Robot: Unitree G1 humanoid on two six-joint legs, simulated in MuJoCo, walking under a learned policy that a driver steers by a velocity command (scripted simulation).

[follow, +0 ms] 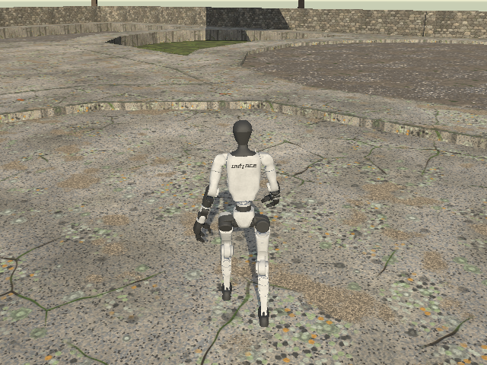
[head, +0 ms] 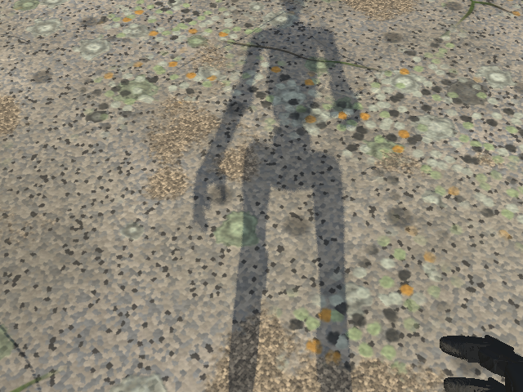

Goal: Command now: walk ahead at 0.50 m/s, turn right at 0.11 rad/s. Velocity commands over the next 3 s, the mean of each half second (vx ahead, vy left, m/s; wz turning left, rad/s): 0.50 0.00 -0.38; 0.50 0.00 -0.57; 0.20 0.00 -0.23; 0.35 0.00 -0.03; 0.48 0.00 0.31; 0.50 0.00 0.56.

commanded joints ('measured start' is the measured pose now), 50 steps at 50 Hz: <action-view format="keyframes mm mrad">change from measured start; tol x32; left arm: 1 -59 135 16 -73 13 -6 7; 23 -423 34 7 -277 7 20 -54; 28 19 237 109 -201 1 39 -24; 50 -90 140 63 -236 6 27 32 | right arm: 1 315 -213 -89 8 -20 -15 -18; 50 46 -172 -69 12 -14 -57 -10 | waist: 1 -242 -51 -206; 50 -124 -153 -38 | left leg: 1 562 85 -85 -1 17 91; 3 892 400 -677 -146 -209 256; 8 379 218 -173 -303 -15 133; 20 486 241 147 -362 133 116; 27 529 216 250 189 745 25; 29 -173 -44 129 831 -517 -87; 30 -282 -47 -86 915 -541 -66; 50 155 -34 -53 -55 28 -37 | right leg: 1 -252 -152 73 394 589 -98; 3 -748 3 122 942 -201 -24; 17 -705 -126 67 499 435 -2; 27 -276 60 -113 272 218 -165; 30 387 -341 832 12 1 -430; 37 -221 -172 334 -70 491 -319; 50 -164 -122 403 172 375 -168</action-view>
